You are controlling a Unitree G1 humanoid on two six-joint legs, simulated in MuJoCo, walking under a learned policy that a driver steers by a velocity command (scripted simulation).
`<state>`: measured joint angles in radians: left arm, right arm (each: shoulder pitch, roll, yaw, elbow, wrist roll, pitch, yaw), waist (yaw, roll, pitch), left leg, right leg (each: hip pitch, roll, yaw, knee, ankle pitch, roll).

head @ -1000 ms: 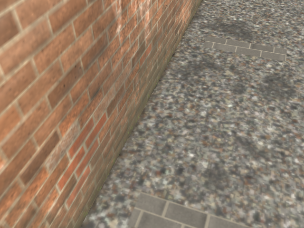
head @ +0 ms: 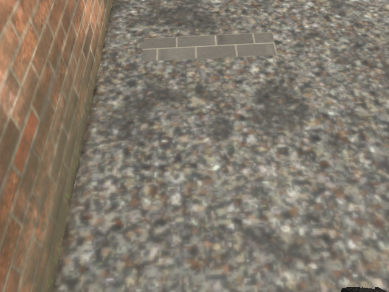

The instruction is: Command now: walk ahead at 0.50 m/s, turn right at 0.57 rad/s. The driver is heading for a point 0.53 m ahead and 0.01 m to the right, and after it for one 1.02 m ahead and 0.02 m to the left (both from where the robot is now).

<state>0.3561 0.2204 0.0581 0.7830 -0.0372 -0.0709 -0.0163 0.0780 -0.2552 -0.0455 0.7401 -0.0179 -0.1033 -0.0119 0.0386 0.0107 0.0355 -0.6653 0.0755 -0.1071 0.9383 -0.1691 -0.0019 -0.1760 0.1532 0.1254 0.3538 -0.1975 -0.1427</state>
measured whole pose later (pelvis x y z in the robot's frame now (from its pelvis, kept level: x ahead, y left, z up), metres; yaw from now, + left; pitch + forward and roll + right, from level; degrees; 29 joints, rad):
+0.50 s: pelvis +0.31 -0.02 +0.00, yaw -15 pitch +1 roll +3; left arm 0.12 0.29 0.05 0.70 -0.02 -0.06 0.01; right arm 0.34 -0.26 -0.05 0.90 0.00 -0.09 0.02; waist -0.09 -0.03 0.04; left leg -0.10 -0.07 0.04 0.26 -0.18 0.04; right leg -0.64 -0.10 0.06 0.93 -0.18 0.00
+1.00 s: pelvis +0.56 -0.15 +0.00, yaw -4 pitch +1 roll -2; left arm 0.33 0.27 0.06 0.85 0.01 -0.11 0.00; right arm 0.16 -0.31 -0.07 0.78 0.02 -0.03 0.02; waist 0.06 0.05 0.01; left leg -0.70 0.10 -0.07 0.90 -0.03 0.00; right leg -0.03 0.04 -0.18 0.24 -0.23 -0.05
